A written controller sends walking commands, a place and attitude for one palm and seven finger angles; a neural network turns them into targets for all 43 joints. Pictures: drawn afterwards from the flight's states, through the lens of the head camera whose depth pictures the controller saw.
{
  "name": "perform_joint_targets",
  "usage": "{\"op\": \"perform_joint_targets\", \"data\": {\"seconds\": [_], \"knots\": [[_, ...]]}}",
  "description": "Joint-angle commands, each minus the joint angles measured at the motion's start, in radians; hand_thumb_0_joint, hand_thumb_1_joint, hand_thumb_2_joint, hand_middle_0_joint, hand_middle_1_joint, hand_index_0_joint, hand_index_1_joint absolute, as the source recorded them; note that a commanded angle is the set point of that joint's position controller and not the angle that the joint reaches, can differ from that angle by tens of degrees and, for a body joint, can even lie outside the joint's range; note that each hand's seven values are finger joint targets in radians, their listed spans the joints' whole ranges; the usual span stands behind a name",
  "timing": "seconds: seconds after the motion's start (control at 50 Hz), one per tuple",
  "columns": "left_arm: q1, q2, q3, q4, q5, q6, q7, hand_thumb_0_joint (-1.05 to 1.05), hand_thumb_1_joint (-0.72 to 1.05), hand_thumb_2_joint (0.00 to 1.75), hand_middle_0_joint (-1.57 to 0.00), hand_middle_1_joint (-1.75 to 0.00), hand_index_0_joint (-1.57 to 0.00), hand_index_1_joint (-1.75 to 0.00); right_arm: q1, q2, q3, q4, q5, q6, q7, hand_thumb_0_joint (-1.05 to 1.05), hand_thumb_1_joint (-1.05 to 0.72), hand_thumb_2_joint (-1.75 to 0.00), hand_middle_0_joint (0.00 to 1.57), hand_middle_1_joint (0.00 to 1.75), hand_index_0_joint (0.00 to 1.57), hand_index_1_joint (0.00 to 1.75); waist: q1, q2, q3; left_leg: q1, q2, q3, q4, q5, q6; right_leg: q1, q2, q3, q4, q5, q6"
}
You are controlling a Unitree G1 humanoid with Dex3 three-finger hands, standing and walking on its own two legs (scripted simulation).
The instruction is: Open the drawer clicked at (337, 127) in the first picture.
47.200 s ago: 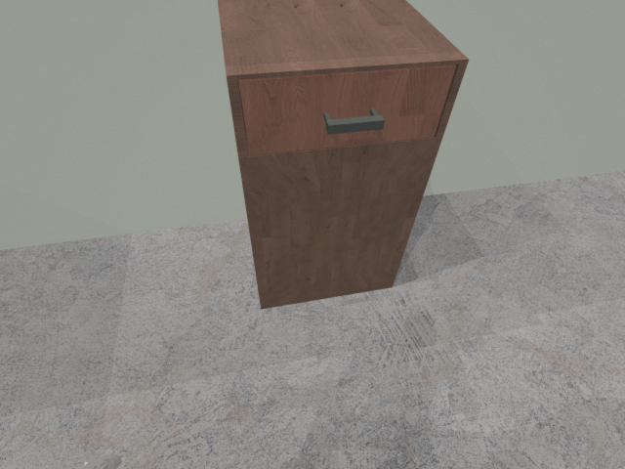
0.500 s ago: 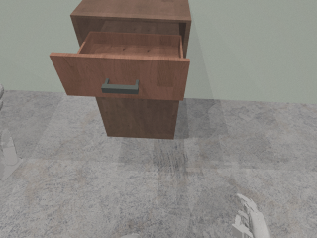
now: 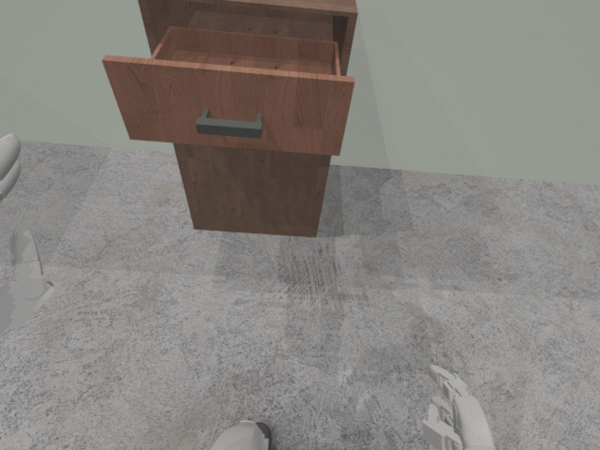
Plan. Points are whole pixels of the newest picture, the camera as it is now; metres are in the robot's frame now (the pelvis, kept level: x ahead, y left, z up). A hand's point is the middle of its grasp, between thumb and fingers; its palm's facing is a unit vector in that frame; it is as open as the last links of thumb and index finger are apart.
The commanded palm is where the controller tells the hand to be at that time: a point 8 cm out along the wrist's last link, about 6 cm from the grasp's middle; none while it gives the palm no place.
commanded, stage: step back with the hand held close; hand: left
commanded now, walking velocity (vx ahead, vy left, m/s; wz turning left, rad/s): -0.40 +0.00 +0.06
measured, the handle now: (231, 121) +0.68 +0.20 +0.03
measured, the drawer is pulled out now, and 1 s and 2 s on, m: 0.29 0.29 0.29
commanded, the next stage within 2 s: stop stepping back and stand still in 0.04 s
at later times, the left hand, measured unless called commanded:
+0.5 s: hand out of the picture +0.03 +0.26 +0.21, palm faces +0.53 -0.77 -0.37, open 7.4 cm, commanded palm -0.02 +0.29 +0.22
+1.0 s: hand out of the picture +0.02 +0.25 +0.19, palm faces +0.43 -0.78 -0.46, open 7.4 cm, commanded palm none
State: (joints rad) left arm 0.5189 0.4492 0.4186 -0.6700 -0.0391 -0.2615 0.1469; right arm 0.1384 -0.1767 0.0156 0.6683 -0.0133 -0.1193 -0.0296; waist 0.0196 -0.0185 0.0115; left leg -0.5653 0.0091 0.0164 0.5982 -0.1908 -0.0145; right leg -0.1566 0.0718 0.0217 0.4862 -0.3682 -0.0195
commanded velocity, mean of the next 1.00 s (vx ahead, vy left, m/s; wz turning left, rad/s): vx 0.12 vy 0.00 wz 0.01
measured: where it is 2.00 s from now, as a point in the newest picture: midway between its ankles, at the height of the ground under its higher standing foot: outside the picture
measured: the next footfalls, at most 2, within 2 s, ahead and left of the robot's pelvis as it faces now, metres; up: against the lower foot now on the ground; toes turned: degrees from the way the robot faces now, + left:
left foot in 0.54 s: -0.08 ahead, +0.12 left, +0.00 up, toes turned +7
right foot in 0.82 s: -0.11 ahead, -0.13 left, +0.00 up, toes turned +6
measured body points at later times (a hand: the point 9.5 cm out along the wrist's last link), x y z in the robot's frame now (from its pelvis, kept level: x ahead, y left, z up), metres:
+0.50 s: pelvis -0.14 +0.00 +0.01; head -0.17 +0.02 +0.46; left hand +0.00 +0.30 +0.23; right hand -0.01 -0.24 -0.08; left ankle -0.14 +0.11 -0.71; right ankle -0.13 -0.10 -0.73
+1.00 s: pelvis -0.16 +0.01 +0.00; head -0.16 +0.01 +0.45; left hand -0.01 +0.29 +0.22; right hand -0.01 -0.24 -0.09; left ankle -0.12 +0.11 -0.73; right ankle -0.18 -0.10 -0.73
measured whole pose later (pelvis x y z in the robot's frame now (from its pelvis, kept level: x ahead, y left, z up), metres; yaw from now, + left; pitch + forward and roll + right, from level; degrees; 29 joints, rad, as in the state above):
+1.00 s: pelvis -0.16 +0.01 +0.00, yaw +2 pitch -1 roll -1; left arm 0.60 0.39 0.41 -0.64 -0.02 -0.23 0.16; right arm 0.25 -0.22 -0.01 0.65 0.00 -0.09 -0.05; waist -0.02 0.00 0.02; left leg -0.34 0.04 0.07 0.63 -0.32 0.01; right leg -0.21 0.00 -0.10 0.57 -0.34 -0.03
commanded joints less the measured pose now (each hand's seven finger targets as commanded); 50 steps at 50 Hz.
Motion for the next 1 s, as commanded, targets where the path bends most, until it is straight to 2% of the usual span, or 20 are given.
{"op": "perform_joint_targets", "data": {"seconds": [0.0,0.04,0.08,0.16,0.24,0.26,0.28,0.3,0.34,0.4,0.48,0.54,0.58,0.64,0.74,0.76,0.8,0.82,0.94,0.98], "knots": [[-0.025,0.200,0.151,-0.172,-0.010,-0.022,-0.008,0.00,0.90,0.90,-0.20,-0.30,-0.20,-0.30,-0.066,-0.142,-0.039,-0.190,0.024,-0.023,-0.044,0.00,-0.90,-0.90,0.20,0.30,0.20,0.30,-0.025,0.037,-0.153,0.324,0.004,0.005,-0.082,0.369,0.009,-0.069,-0.152,0.002,0.024,0.884,0.029],[-0.046,0.196,0.139,-0.202,-0.037,-0.044,-0.028,0.00,0.90,0.90,-0.20,-0.30,-0.20,-0.30,-0.031,-0.180,-0.057,-0.194,0.036,-0.040,-0.033,0.00,-0.90,-0.90,0.20,0.30,0.20,0.30,-0.016,0.185,-0.204,0.507,0.184,-0.145,-0.233,0.817,0.080,-0.134,-0.009,-0.014,0.207,0.243,0.063],[0.051,0.203,0.165,-0.158,-0.051,-0.046,-0.037,0.00,0.90,0.90,-0.20,-0.30,-0.20,-0.30,-0.047,-0.177,-0.070,-0.192,-0.009,-0.075,-0.013,0.00,-0.90,-0.90,0.20,0.30,0.20,0.30,0.016,0.244,-0.284,0.412,0.304,-0.280,-0.313,0.565,0.136,-0.138,0.036,0.047,0.470,-0.279,0.019],[0.088,0.169,0.165,-0.254,-0.051,-0.019,-0.012,0.00,0.90,0.90,-0.20,-0.30,-0.20,-0.30,-0.043,-0.167,-0.074,-0.208,-0.003,-0.084,-0.001,0.00,-0.90,-0.90,0.20,0.30,0.20,0.30,0.001,0.228,-0.205,0.167,0.237,-0.141,-0.478,-0.242,0.098,-0.022,0.029,-0.048,0.452,-0.157,0.003],[0.114,0.186,0.189,-0.256,-0.036,0.026,0.014,0.00,0.90,0.90,-0.20,-0.30,-0.20,-0.30,-0.048,-0.150,-0.069,-0.240,-0.002,-0.053,-0.015,0.00,-0.90,-0.90,0.20,0.30,0.20,0.30,-0.003,0.264,-0.124,-0.031,0.099,-0.024,-0.424,-0.473,-0.024,0.187,0.053,-0.148,0.033,-0.194,-0.037],[0.106,0.208,0.200,-0.262,-0.025,0.032,0.014,0.00,0.90,0.90,-0.20,-0.30,-0.20,-0.30,-0.024,-0.132,-0.072,-0.235,0.009,-0.040,-0.017,0.00,-0.90,-0.90,0.20,0.30,0.20,0.30,-0.017,0.048,-0.095,0.105,-0.017,0.086,-0.105,-0.356,-0.054,-0.027,-0.092,0.007,-0.219,-0.263,-0.074],[0.082,0.256,0.239,-0.291,-0.030,0.029,0.019,0.00,0.90,0.90,-0.20,-0.30,-0.20,-0.30,-0.018,-0.146,-0.080,-0.228,0.007,-0.020,-0.021,0.00,-0.90,-0.90,0.20,0.30,0.20,0.30,-0.020,-0.141,-0.067,0.246,-0.071,0.013,0.330,-0.219,-0.048,-0.413,-0.376,0.425,-0.435,-0.455,-0.165],[-0.038,0.274,0.238,-0.326,-0.023,0.018,0.028,0.00,0.90,0.90,-0.20,-0.30,-0.20,-0.30,-0.007,-0.156,-0.074,-0.182,-0.018,0.001,-0.026,0.00,-0.90,-0.90,0.20,0.30,0.20,0.30,-0.040,-0.122,-0.018,0.168,-0.036,-0.039,0.539,-0.144,-0.045,-0.492,-0.462,0.387,-0.415,-0.331,-0.219],[-0.059,0.156,0.150,-0.114,-0.007,0.041,0.027,0.00,0.90,0.90,-0.20,-0.30,-0.20,-0.30,0.015,-0.121,-0.069,-0.168,0.009,-0.004,-0.046,0.00,-0.90,-0.90,0.20,0.30,0.20,0.30,-0.060,-0.081,-0.019,0.116,0.008,-0.021,0.525,-0.140,-0.034,-0.384,-0.341,0.251,-0.360,-0.391,-0.119],[-0.088,0.116,0.070,-0.021,0.020,0.042,0.029,0.00,0.90,0.90,-0.20,-0.30,-0.20,-0.30,-0.003,-0.145,-0.063,-0.170,0.008,-0.012,-0.071,0.00,-0.90,-0.90,0.20,0.30,0.20,0.30,-0.043,-0.080,0.073,0.158,0.035,0.018,0.227,-0.214,0.007,-0.333,-0.313,0.170,-0.315,-0.312,-0.100],[-0.115,0.117,0.047,-0.090,0.034,0.013,0.044,0.00,0.90,0.90,-0.20,-0.30,-0.20,-0.30,0.034,-0.150,-0.052,-0.167,0.003,-0.054,-0.080,0.00,-0.90,-0.90,0.20,0.30,0.20,0.30,-0.042,-0.019,0.016,0.338,0.021,0.066,-0.217,-0.251,0.057,-0.205,-0.238,0.112,-0.166,-0.249,-0.071],[-0.133,0.164,0.094,-0.243,0.039,-0.035,0.042,0.00,0.90,0.90,-0.20,-0.30,-0.20,-0.30,0.044,-0.151,-0.052,-0.174,0.001,-0.079,-0.058,0.00,-0.90,-0.90,0.20,0.30,0.20,0.30,-0.051,0.331,-0.033,0.381,0.316,-0.368,-0.429,-0.433,0.170,-0.340,-0.072,-0.095,0.322,-0.140,0.016],[-0.104,0.201,0.139,-0.257,0.043,-0.042,0.035,0.00,0.90,0.90,-0.20,-0.30,-0.20,-0.30,0.032,-0.137,-0.056,-0.176,-0.001,-0.099,-0.047,0.00,-0.90,-0.90,0.20,0.30,0.20,0.30,-0.053,0.220,0.007,0.261,0.360,-0.440,-0.486,-0.516,0.212,-0.350,-0.096,-0.019,0.512,-0.082,0.008],[0.032,0.128,0.116,-0.199,0.042,-0.027,0.033,0.00,0.90,0.90,-0.20,-0.30,-0.20,-0.30,0.023,-0.140,-0.059,-0.159,0.009,-0.105,-0.029,0.00,-0.90,-0.90,0.20,0.30,0.20,0.30,-0.033,0.187,0.007,0.245,0.271,-0.196,-0.430,-0.336,0.166,-0.285,-0.104,-0.083,0.390,0.004,0.018],[0.052,0.137,0.149,-0.087,0.021,-0.001,0.037,0.00,0.90,0.90,-0.20,-0.30,-0.20,-0.30,0.020,-0.150,-0.060,-0.176,0.004,-0.049,-0.043,0.00,-0.90,-0.90,0.20,0.30,0.20,0.30,-0.039,0.170,-0.040,0.099,0.203,-0.071,-0.314,-0.413,0.101,0.069,-0.056,-0.174,0.031,-0.038,-0.001],[0.056,0.129,0.143,-0.066,0.020,0.006,0.036,0.00,0.90,0.90,-0.20,-0.30,-0.20,-0.30,0.018,-0.151,-0.064,-0.181,0.006,-0.034,-0.043,0.00,-0.90,-0.90,0.20,0.30,0.20,0.30,-0.036,0.109,-0.042,0.040,0.156,-0.036,-0.201,-0.411,0.079,0.129,-0.085,-0.103,-0.033,-0.061,-0.025],[0.045,0.161,0.156,-0.073,0.005,0.007,0.036,0.00,0.90,0.90,-0.20,-0.30,-0.20,-0.30,0.031,-0.130,-0.064,-0.188,0.008,-0.017,-0.037,0.00,-0.90,-0.90,0.20,0.30,0.20,0.30,-0.037,-0.169,-0.032,-0.041,0.020,0.068,0.208,-0.243,0.027,0.075,-0.365,0.355,-0.249,-0.132,-0.169],[0.003,0.206,0.191,-0.109,0.003,-0.019,0.045,0.00,0.90,0.90,-0.20,-0.30,-0.20,-0.30,0.031,-0.141,-0.064,-0.183,0.004,-0.026,-0.032,0.00,-0.90,-0.90,0.20,0.30,0.20,0.30,-0.032,-0.180,-0.050,-0.066,0.032,0.045,0.316,-0.249,0.015,0.104,-0.428,0.374,-0.242,0.044,-0.199],[0.004,0.139,0.132,-0.191,0.015,-0.028,0.042,0.00,0.90,0.90,-0.20,-0.30,-0.20,-0.30,-0.004,-0.121,-0.051,-0.179,0.010,-0.031,-0.040,0.00,-0.90,-0.90,0.20,0.30,0.20,0.30,-0.046,-0.047,-0.016,0.318,0.023,0.085,-0.066,-0.063,0.025,-0.128,-0.274,0.059,-0.129,0.097,-0.099],[-0.015,0.145,0.131,-0.243,0.011,-0.039,0.039,0.00,0.90,0.90,-0.20,-0.30,-0.20,-0.30,-0.009,-0.157,-0.072,-0.194,0.009,-0.043,-0.052,0.00,-0.90,-0.90,0.20,0.30,0.20,0.30,-0.035,0.157,-0.004,0.391,0.111,-0.064,-0.211,-0.043,0.058,-0.178,-0.177,-0.010,0.024,0.040,-0.026]]}}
